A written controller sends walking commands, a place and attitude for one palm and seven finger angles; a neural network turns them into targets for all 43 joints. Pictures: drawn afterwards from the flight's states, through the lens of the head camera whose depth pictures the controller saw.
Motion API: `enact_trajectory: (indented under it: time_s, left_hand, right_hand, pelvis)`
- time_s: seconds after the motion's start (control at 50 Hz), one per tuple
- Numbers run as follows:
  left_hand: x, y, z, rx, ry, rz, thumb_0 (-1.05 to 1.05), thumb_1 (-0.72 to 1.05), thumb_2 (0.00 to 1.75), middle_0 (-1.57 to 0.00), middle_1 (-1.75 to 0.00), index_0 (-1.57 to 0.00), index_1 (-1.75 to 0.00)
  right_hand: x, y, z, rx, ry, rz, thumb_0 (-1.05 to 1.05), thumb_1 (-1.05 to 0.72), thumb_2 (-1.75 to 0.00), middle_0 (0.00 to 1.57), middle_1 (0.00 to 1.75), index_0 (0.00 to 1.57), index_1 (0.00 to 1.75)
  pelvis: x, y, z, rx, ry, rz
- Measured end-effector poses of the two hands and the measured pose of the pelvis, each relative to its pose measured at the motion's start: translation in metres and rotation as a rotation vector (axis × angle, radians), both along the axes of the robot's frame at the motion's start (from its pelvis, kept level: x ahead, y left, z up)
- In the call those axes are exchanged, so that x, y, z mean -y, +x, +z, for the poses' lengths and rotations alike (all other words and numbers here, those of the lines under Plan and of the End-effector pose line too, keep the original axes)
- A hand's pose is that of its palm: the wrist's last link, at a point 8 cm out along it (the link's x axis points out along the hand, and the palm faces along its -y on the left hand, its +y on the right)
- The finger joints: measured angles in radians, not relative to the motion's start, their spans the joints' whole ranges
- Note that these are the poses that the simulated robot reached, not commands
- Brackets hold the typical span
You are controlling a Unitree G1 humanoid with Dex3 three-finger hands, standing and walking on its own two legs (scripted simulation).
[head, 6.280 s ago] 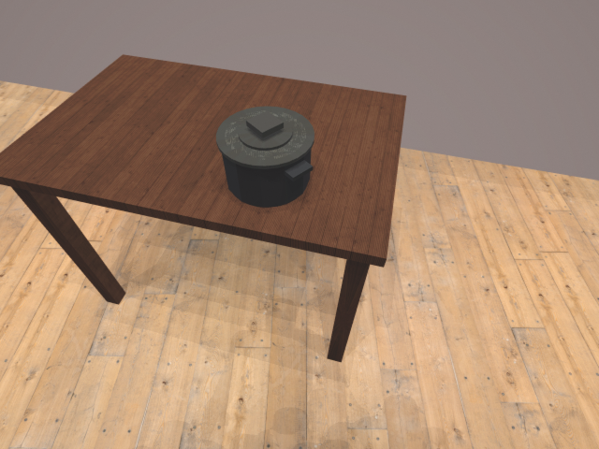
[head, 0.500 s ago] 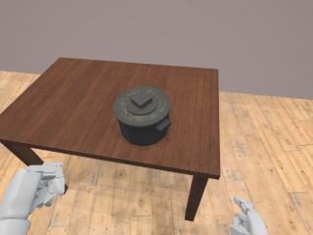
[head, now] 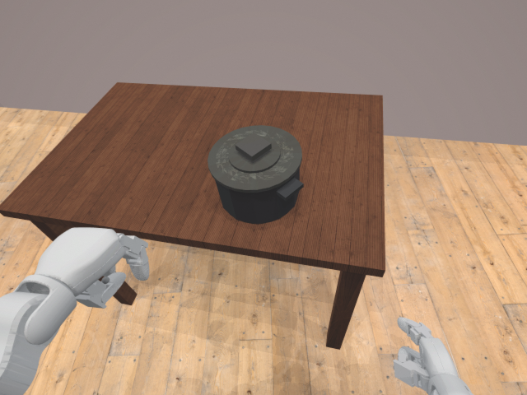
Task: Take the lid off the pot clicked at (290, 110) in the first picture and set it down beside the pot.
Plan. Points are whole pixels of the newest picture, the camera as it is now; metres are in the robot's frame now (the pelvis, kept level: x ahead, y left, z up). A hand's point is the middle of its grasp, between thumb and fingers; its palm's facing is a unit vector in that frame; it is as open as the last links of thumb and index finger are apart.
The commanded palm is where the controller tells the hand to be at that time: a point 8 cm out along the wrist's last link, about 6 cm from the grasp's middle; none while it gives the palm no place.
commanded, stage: reach forward and open the fingers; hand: left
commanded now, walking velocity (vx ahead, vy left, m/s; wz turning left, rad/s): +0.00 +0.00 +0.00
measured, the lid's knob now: (253, 146) +0.57 +0.10 +0.04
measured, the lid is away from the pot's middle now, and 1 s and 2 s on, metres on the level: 0.00 0.00 0.00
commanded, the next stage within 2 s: move the open hand above the knob in 0.52 s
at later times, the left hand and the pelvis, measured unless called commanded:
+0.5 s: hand (111, 243) +0.28 +0.26 +0.10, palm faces -0.21 -0.06 -0.98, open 10.0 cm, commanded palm +0.27 +0.25 +0.17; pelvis -0.01 +0.02 +0.00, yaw +0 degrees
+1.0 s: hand (149, 205) +0.35 +0.22 +0.11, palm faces -0.28 -0.05 -0.96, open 10.1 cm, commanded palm +0.34 +0.22 +0.17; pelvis +0.01 +0.00 +0.00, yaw +0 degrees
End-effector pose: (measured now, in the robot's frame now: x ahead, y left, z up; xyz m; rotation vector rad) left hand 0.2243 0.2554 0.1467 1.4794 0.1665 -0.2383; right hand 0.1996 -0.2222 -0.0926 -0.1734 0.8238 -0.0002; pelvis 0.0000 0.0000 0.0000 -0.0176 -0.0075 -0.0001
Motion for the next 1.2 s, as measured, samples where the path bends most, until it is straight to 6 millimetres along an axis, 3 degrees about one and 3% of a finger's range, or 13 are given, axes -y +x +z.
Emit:
enact_trajectory:
  time_s: [0.2, 0.42, 0.74, 0.96, 1.2]
  left_hand:
    - [-0.004, 0.02, 0.004, 0.041, 0.006, -0.023, 0.0, 0.05, 1.13, -0.92, -0.43, -0.92, -0.43]
    - [-0.006, 0.041, 0.01, 0.049, 0.017, -0.023, 0.0, -0.18, 1.24, -0.83, -0.14, -0.84, -0.14]
    - [-0.004, 0.078, 0.013, -0.008, 0.028, 0.032, -0.01, -0.24, 1.29, -0.82, -0.09, -0.82, -0.09]
    - [0.022, 0.113, 0.017, -0.032, 0.025, -0.03, -0.01, -0.24, 1.3, -0.82, -0.08, -0.82, -0.09]
    - [0.042, 0.151, 0.011, -0.036, 0.025, -0.027, -0.01, -0.24, 1.3, -0.82, -0.08, -0.82, -0.09]
  right_hand:
    - [-0.019, -0.014, -0.003, -0.049, 0.029, 0.018, 0.01, -0.91, -0.9, 0.2, 0.3, 0.2, 0.3]
    - [-0.02, -0.018, -0.005, -0.069, 0.028, 0.014, 0.01, -0.91, -0.9, 0.2, 0.3, 0.2, 0.3]
    - [-0.005, -0.013, -0.008, -0.096, 0.016, 0.006, 0.01, -0.91, -0.9, 0.2, 0.3, 0.2, 0.3]
    - [0.006, -0.015, -0.008, -0.104, 0.018, -0.021, 0.01, -0.91, -0.9, 0.2, 0.3, 0.2, 0.3]
    - [0.017, -0.032, -0.016, -0.165, 0.023, -0.073, 0.01, -0.91, -0.9, 0.2, 0.3, 0.2, 0.3]
  pelvis:
    - [-0.011, -0.007, 0.001, 0.007, 0.001, -0.006]
    - [-0.016, -0.007, 0.002, 0.004, 0.002, -0.006]
    - [-0.009, -0.001, 0.002, -0.011, 0.001, 0.007]
    - [-0.005, 0.005, 0.003, -0.022, 0.003, 0.004]
    - [-0.002, 0.011, 0.002, -0.042, 0.007, -0.003]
